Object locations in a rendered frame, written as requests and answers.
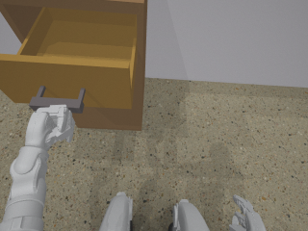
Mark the robot right hand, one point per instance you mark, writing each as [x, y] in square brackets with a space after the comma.
[250, 221]

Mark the cabinet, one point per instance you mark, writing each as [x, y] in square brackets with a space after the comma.
[21, 16]

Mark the robot left forearm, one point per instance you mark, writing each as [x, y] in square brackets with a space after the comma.
[24, 208]

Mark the left robot thigh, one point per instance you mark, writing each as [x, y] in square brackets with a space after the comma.
[118, 214]

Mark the robot thigh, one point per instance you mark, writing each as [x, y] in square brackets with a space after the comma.
[118, 214]
[186, 217]

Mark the drawer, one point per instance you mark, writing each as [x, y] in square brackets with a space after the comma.
[68, 50]

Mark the handle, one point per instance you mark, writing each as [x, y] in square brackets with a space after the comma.
[76, 106]

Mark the right robot thigh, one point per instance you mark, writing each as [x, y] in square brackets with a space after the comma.
[186, 217]

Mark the robot left hand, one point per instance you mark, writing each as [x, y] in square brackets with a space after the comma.
[57, 119]

